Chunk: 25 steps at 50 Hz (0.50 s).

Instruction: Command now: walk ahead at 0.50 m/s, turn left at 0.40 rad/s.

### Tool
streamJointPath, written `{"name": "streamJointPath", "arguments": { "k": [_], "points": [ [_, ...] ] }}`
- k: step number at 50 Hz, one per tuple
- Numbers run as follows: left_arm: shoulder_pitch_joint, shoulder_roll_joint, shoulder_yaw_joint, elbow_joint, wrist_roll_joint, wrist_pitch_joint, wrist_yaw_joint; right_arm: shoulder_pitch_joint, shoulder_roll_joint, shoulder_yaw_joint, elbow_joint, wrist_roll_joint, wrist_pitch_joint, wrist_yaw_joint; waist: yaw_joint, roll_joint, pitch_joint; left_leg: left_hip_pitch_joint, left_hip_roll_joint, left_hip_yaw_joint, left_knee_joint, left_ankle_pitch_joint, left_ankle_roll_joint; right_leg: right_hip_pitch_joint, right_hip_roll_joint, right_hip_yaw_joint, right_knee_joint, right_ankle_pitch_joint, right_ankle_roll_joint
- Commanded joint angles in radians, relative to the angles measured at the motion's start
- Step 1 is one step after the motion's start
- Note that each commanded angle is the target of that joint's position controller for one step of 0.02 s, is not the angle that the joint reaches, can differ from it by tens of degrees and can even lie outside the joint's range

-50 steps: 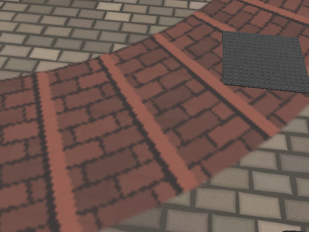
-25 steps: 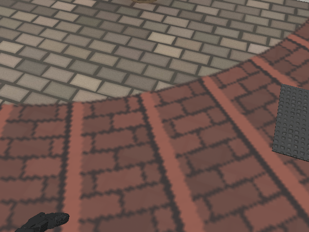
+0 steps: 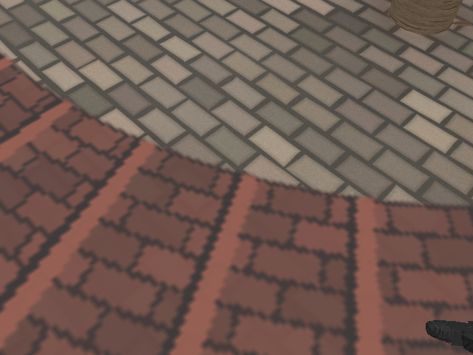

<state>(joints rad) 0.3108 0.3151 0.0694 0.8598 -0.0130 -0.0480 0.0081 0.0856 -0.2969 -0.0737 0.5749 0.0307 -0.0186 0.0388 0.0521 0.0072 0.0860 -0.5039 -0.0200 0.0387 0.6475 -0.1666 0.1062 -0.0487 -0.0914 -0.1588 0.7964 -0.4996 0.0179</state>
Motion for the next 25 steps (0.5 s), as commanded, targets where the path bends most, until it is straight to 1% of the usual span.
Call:
{"name": "streamJointPath", "arguments": {
  "k": [1, 2, 3, 4, 5, 7, 8, 10, 13, 15, 16, 17, 18, 20, 21, 22, 23, 24, 25],
  "points": [
    [-0.07, 0.148, 0.012, -0.122, -0.037, -0.071, -0.026, 0.338, -0.181, -0.057, 0.028, -0.013, -0.035, -0.004, -0.177, 0.091, -0.374, 0.841, 0.352, -0.746, -0.364, -0.212, 0.25, -0.707, 0.053, 0.242, 0.57, -0.029, -0.041],
    [-0.115, 0.133, 0.005, -0.14, -0.05, -0.079, -0.027, 0.278, -0.169, -0.05, 0.035, -0.018, -0.046, -0.003, -0.146, 0.077, -0.243, 0.703, 0.325, -0.601, -0.366, -0.119, 0.207, -0.721, 0.011, 0.226, 0.505, 0.052, -0.056],
    [-0.117, 0.121, 0.003, -0.117, -0.032, -0.077, -0.019, 0.202, -0.132, -0.038, 0.033, -0.019, -0.05, -0.004, -0.106, 0.019, -0.177, 0.571, 0.286, -0.478, -0.367, 0.002, 0.169, -0.676, -0.035, 0.223, 0.433, 0.127, -0.052],
    [-0.09, 0.124, 0.006, -0.098, -0.02, -0.065, -0.019, 0.156, -0.099, -0.026, 0.028, -0.03, -0.055, -0.006, -0.073, 0.039, -0.149, 0.477, 0.253, -0.39, -0.387, 0.102, 0.151, -0.61, -0.063, 0.231, 0.378, 0.181, -0.045],
    [-0.06, 0.119, 0.007, -0.083, -0.017, -0.049, -0.022, 0.139, -0.089, -0.022, 0.031, -0.037, -0.061, -0.008, -0.049, 0.056, -0.144, 0.42, 0.239, -0.345, -0.415, 0.147, 0.145, -0.555, -0.075, 0.236, 0.356, 0.214, -0.037],
    [-0.023, 0.089, 0.003, -0.062, -0.016, -0.02, -0.023, 0.14, -0.096, -0.022, 0.056, -0.035, -0.077, -0.01, -0.031, 0.048, -0.133, 0.378, 0.232, -0.26, -0.46, 0.244, 0.149, -0.533, -0.076, 0.228, 0.314, 0.265, -0.015],
    [-0.04, 0.076, 0.0, -0.063, -0.017, -0.011, -0.021, 0.153, -0.102, -0.024, 0.072, -0.038, -0.084, -0.013, -0.037, 0.049, -0.109, 0.371, 0.231, -0.222, -0.479, 0.269, 0.146, -0.564, -0.075, 0.231, 0.286, 0.304, -0.006],
    [-0.093, 0.07, 0.0, -0.075, -0.014, -0.004, -0.017, 0.17, -0.104, -0.025, 0.1, -0.046, -0.088, -0.024, -0.057, 0.042, -0.066, 0.374, 0.219, -0.147, -0.505, 0.282, 0.128, -0.624, -0.062, 0.254, 0.2, 0.402, 0.01],
    [-0.147, 0.055, -0.001, -0.088, -0.012, -0.013, -0.026, 0.162, -0.102, -0.019, 0.122, -0.05, -0.089, -0.032, -0.079, 0.05, -0.037, 0.374, 0.187, -0.035, -0.526, 0.244, 0.086, -0.612, -0.026, 0.247, 0.015, 0.597, 0.01],
    [-0.205, 0.031, -0.011, -0.107, -0.001, -0.022, -0.036, 0.156, -0.104, -0.016, 0.138, -0.05, -0.088, -0.04, -0.098, 0.045, -0.004, 0.353, 0.175, 0.035, -0.52, 0.332, 0.064, -0.555, 0.0, 0.193, -0.114, 0.686, 0.005],
    [-0.234, 0.021, -0.017, -0.12, 0.006, -0.026, -0.043, 0.172, -0.111, -0.016, 0.15, -0.05, -0.086, -0.044, -0.114, 0.038, -0.001, 0.368, 0.185, 0.05, -0.508, 0.381, 0.059, -0.538, 0.009, 0.174, -0.149, 0.713, 0.003],
    [-0.249, 0.018, -0.018, -0.132, 0.008, -0.028, -0.051, 0.18, -0.115, -0.017, 0.163, -0.047, -0.08, -0.049, -0.119, 0.036, -0.001, 0.396, 0.195, 0.062, -0.482, 0.43, 0.054, -0.533, 0.016, 0.165, -0.181, 0.718, -0.002],
    [-0.256, 0.024, -0.017, -0.143, 0.009, -0.029, -0.059, 0.185, -0.123, -0.02, 0.172, -0.042, -0.071, -0.054, -0.12, 0.042, -0.007, 0.438, 0.207, 0.069, -0.45, 0.476, 0.049, -0.54, 0.026, 0.155, -0.203, 0.698, -0.009],
    [-0.242, 0.046, -0.009, -0.162, 0.011, -0.027, -0.077, 0.175, -0.143, -0.027, 0.181, -0.03, -0.047, -0.066, -0.102, 0.064, -0.033, 0.532, 0.239, 0.067, -0.361, 0.601, 0.036, -0.555, 0.046, 0.138, -0.225, 0.582, -0.034],
    [-0.212, 0.065, -0.001, -0.166, 0.015, -0.025, -0.084, 0.162, -0.155, -0.032, 0.178, -0.024, -0.035, -0.074, -0.08, 0.078, -0.059, 0.566, 0.247, 0.065, -0.297, 0.712, 0.024, -0.532, 0.067, 0.121, -0.228, 0.512, -0.05],
    [-0.15, 0.087, 0.01, -0.161, 0.018, -0.022, -0.089, 0.148, -0.161, -0.035, 0.173, -0.02, -0.023, -0.084, -0.047, 0.09, -0.098, 0.582, 0.248, 0.066, -0.206, 0.812, 0.009, -0.474, 0.095, 0.102, -0.227, 0.455, -0.065],
    [-0.046, 0.123, 0.03, -0.139, 0.017, -0.02, -0.086, 0.132, -0.16, -0.034, 0.166, -0.02, -0.012, -0.092, 0.007, 0.079, -0.153, 0.562, 0.225, 0.081, -0.052, 0.838, -0.017, -0.355, 0.13, 0.09, -0.255, 0.455, -0.088],
    [0.052, 0.171, 0.05, -0.124, 0.02, -0.021, -0.071, 0.139, -0.147, -0.027, 0.158, -0.022, -0.009, -0.095, 0.061, 0.011, -0.215, 0.47, 0.161, 0.105, 0.18, 0.695, -0.069, -0.175, 0.122, 0.145, -0.336, 0.663, -0.124],
    [0.057, 0.271, 0.067, -0.146, 0.025, -0.016, -0.049, 0.265, -0.053, 0.002, 0.132, -0.065, -0.02, -0.085, -0.025, -0.249, -0.341, 0.133, 0.018, 0.1, 0.547, -0.077, -0.147, 0.169, -0.127, 0.471, -0.225, 1.143, -0.274]
  ]
}}
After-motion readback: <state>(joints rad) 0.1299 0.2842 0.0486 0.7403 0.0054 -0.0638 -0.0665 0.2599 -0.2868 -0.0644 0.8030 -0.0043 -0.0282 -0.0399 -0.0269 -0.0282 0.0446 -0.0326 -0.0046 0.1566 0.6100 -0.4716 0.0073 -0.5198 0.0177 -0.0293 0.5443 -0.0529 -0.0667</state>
